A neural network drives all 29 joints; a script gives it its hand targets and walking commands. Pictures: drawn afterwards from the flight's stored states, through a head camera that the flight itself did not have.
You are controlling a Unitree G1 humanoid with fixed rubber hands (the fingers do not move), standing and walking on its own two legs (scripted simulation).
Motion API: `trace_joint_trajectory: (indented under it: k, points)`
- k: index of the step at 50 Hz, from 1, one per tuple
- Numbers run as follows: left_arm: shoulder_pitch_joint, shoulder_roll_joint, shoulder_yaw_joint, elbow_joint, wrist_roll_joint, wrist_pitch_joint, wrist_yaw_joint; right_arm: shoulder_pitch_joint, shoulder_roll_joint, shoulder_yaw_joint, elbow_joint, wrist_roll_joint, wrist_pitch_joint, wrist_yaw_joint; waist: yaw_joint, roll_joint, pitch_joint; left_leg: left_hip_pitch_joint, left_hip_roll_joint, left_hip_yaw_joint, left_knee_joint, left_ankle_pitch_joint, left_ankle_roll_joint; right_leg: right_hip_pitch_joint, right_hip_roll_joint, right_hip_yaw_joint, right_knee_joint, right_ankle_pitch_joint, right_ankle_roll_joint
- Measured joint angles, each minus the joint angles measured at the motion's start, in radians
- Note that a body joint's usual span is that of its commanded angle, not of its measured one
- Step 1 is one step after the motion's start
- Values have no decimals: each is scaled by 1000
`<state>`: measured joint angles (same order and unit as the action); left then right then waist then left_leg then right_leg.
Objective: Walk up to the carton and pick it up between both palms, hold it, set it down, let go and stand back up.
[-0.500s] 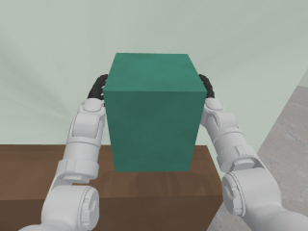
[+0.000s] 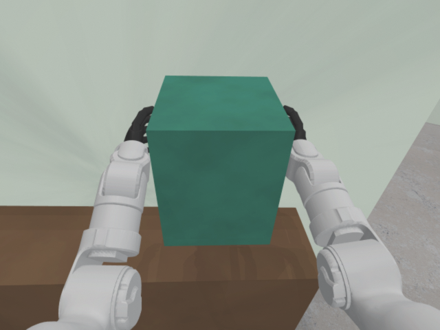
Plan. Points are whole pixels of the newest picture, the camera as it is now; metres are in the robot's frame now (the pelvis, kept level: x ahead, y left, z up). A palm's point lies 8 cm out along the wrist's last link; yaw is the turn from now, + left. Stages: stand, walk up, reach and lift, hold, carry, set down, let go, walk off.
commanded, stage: hold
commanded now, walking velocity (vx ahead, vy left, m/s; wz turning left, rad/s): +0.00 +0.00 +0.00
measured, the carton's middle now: (217, 159) +0.38 +0.00 +0.18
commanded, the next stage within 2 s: set down in 0.76 s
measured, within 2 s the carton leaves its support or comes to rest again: neither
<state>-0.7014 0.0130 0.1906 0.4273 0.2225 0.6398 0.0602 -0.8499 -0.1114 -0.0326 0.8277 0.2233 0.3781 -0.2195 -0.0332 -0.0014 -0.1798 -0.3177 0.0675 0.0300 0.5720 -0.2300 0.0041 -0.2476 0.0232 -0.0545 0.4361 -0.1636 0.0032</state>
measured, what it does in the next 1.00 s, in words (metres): stands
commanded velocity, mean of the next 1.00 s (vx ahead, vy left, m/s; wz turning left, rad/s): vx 0.00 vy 0.00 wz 0.00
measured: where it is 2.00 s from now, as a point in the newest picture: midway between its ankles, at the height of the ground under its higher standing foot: outside the picture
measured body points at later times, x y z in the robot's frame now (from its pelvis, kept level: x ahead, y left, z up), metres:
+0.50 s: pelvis +0.00 +0.00 +0.00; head -0.08 +0.02 +0.44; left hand +0.38 +0.15 +0.21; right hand +0.39 -0.14 +0.22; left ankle +0.05 +0.11 -0.73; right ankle +0.05 -0.13 -0.73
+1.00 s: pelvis +0.00 +0.00 +0.00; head -0.08 +0.02 +0.44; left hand +0.39 +0.15 +0.23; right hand +0.40 -0.14 +0.23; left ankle +0.05 +0.11 -0.73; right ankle +0.05 -0.13 -0.73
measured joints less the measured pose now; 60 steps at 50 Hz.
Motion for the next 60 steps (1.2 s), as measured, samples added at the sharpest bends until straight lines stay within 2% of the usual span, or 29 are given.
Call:
trace_joint_trajectory:
  k: [41, 46, 51, 57, 60]
  points:
    - [-16, 1, 2, 16, 6, -1, -6, 0, 0, -9, -8, -11, 7, 1, -1, 0, 3, 1, -1, -2, -1, 1, -2, 1, 0, 0, -1, 0, 0]
    - [-24, 3, 2, 21, 6, -28, -4, 0, 0, -11, -8, -11, -23, 1, 0, 0, 3, 1, -1, -2, -3, 2, -3, 1, 0, 0, -2, 1, 0]
    - [-74, 2, 5, 85, 21, -102, -4, 0, 2, -52, -8, -66, -77, 15, 14, 0, 3, 2, -1, -2, -6, 3, -4, 2, 0, 0, -4, 1, 0]
    - [-132, -26, 70, 158, 107, -150, -51, 0, 26, -144, -8, -162, -109, 44, 42, 0, 22, 25, -7, -1, -34, 12, -3, 17, -5, 0, -15, 0, 0]
    - [-116, -26, 83, 167, 123, -164, -69, 1, 45, -170, -8, -193, -134, 50, 50, 0, 35, 39, -11, 0, -57, 20, -5, 25, -8, 0, -24, 0, 0]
